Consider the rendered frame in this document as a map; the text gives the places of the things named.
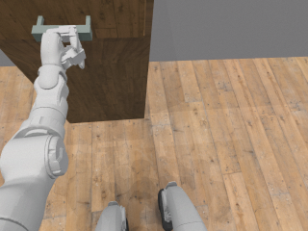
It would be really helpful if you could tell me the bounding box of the left robot thigh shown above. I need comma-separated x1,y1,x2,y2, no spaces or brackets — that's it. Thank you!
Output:
94,205,126,231

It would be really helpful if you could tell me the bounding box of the cabinet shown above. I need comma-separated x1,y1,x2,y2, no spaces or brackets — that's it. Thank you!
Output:
0,0,154,124

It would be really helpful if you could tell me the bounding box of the robot left hand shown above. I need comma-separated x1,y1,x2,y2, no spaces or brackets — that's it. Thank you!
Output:
40,25,86,72

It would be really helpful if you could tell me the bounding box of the left robot upper arm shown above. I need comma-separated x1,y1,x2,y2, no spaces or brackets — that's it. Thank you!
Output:
0,135,69,231

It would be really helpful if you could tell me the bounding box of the left robot forearm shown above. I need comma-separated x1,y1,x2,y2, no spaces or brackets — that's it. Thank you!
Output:
0,64,69,180

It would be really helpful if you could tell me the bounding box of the right robot shin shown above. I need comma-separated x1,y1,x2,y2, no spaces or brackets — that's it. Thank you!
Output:
164,181,177,221

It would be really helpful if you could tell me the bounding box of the drawer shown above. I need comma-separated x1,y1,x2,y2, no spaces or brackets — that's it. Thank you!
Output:
0,0,145,40

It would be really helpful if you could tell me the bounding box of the handle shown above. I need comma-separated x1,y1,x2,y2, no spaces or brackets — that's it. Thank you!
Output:
31,15,92,42

